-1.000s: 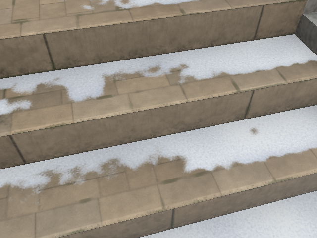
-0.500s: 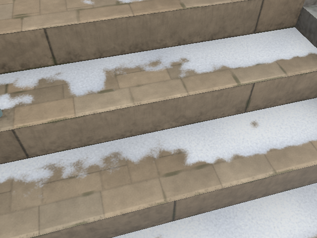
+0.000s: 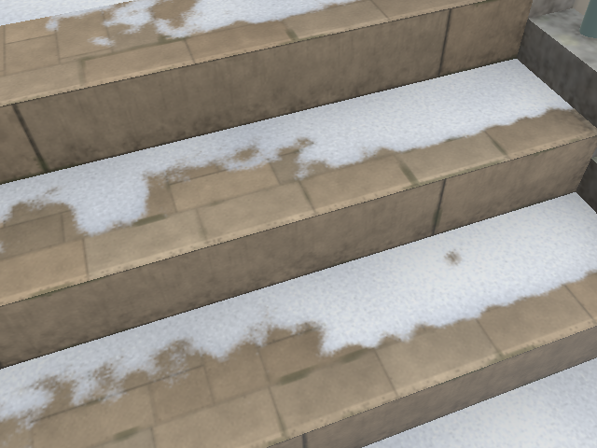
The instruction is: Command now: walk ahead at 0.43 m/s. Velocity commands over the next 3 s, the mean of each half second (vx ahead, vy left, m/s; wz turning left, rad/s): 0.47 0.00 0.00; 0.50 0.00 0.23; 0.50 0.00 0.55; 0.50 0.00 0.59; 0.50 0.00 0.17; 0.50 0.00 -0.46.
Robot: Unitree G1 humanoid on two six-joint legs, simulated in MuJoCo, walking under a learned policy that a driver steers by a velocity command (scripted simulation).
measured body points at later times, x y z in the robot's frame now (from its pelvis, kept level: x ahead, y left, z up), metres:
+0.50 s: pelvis +0.27 -0.15 +0.16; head +0.23 -0.19 +0.61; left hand +0.19 +0.04 +0.01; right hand +0.47 -0.30 +0.07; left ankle +0.33 +0.01 -0.23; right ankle +0.25 -0.22 -0.57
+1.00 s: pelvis +0.55 -0.13 +0.31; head +0.52 -0.13 +0.76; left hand +0.72 +0.10 +0.25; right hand +0.54 -0.35 +0.16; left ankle +0.54 -0.09 -0.40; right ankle +0.58 -0.29 -0.11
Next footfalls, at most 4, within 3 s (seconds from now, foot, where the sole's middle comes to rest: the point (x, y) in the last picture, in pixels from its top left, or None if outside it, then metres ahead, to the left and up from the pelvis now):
0.14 right None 0.29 -0.23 -0.61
0.76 left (351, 346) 0.58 -0.08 -0.44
1.28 right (389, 138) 0.96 -0.20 -0.27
1.86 left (177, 36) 1.11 0.22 -0.11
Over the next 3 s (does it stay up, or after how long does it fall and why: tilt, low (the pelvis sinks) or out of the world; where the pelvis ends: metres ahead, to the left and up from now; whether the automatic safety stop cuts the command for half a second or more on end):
stays up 1.56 0.49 0.65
